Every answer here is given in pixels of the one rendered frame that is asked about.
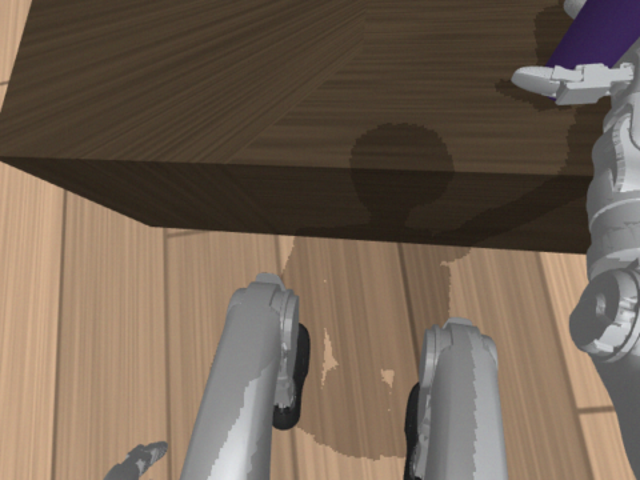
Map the can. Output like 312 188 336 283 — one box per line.
544 0 640 101

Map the right robot arm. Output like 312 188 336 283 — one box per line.
569 91 640 480

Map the right robot hand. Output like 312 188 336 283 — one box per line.
511 0 640 107

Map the left robot hand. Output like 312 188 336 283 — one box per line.
103 441 168 480

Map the left robot foot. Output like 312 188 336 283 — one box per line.
272 323 310 430

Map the right robot foot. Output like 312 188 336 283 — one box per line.
404 382 422 480

